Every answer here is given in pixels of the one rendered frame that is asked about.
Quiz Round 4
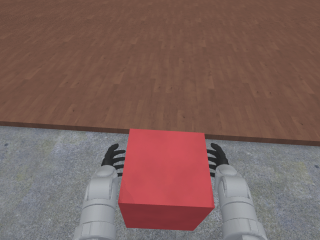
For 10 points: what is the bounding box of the robot right hand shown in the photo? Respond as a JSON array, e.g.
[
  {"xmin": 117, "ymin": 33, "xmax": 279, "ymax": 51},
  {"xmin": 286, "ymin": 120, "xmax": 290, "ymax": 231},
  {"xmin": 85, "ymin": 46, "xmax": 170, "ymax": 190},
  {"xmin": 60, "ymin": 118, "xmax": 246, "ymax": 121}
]
[{"xmin": 207, "ymin": 143, "xmax": 229, "ymax": 177}]

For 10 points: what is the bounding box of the left robot forearm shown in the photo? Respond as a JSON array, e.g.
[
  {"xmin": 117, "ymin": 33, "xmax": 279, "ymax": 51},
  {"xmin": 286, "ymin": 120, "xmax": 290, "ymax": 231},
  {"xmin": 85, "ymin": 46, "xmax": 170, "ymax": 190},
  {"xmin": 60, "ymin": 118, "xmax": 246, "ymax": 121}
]
[{"xmin": 72, "ymin": 165, "xmax": 118, "ymax": 240}]

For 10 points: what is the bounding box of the right robot forearm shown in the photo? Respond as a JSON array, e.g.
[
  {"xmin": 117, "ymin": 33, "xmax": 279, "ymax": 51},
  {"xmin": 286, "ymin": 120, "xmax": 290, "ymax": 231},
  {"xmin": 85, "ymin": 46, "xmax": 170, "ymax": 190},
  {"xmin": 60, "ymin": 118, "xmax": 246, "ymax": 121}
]
[{"xmin": 214, "ymin": 164, "xmax": 268, "ymax": 240}]

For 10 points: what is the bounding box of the carton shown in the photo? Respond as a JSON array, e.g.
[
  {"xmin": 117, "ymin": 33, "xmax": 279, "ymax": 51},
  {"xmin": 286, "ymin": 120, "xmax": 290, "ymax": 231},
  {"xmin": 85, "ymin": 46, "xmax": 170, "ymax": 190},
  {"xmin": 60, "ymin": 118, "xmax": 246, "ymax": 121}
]
[{"xmin": 118, "ymin": 128, "xmax": 215, "ymax": 231}]

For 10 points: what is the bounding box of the robot left hand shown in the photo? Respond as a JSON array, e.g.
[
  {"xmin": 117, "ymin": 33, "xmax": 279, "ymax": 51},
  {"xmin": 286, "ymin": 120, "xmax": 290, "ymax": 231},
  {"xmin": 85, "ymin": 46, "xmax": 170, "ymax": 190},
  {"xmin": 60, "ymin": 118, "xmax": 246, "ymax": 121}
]
[{"xmin": 101, "ymin": 143, "xmax": 126, "ymax": 177}]

